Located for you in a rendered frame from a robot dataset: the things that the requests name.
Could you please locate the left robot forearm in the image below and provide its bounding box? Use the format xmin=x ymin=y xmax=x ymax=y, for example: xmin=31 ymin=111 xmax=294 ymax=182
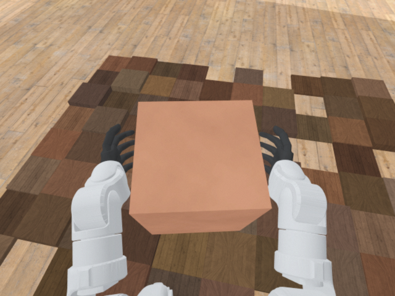
xmin=67 ymin=160 xmax=130 ymax=296

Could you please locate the right robot forearm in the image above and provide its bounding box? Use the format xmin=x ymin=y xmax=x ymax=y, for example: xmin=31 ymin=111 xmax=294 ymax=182
xmin=268 ymin=160 xmax=336 ymax=296

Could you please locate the left robot hand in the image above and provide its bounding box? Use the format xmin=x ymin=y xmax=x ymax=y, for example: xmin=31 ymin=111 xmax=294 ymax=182
xmin=101 ymin=124 xmax=135 ymax=173

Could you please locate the right robot hand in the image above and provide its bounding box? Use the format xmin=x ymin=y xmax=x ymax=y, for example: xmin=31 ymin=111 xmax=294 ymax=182
xmin=259 ymin=126 xmax=294 ymax=175

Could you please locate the carton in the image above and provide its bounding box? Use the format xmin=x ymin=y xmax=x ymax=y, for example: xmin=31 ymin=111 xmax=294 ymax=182
xmin=129 ymin=100 xmax=272 ymax=234

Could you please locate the left robot thigh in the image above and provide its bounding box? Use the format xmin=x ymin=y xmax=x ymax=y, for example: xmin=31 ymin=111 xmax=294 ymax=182
xmin=138 ymin=284 xmax=173 ymax=296

